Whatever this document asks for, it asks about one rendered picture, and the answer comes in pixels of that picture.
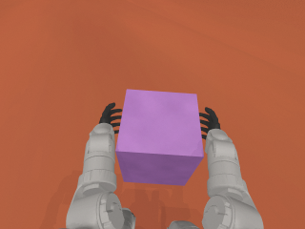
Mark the robot right hand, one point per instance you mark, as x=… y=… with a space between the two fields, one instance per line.
x=211 y=124

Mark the robot left hand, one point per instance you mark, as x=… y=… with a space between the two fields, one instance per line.
x=107 y=118

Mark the robot left thigh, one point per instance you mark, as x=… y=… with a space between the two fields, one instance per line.
x=129 y=219

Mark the robot right upper arm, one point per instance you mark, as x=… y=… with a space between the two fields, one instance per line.
x=224 y=212

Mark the right robot forearm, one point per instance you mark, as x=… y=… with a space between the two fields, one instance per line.
x=224 y=169

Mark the left robot forearm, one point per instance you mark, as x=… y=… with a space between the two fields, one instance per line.
x=99 y=159

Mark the carton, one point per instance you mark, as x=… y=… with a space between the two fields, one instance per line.
x=159 y=139

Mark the robot left upper arm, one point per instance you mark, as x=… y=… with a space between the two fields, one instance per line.
x=102 y=210

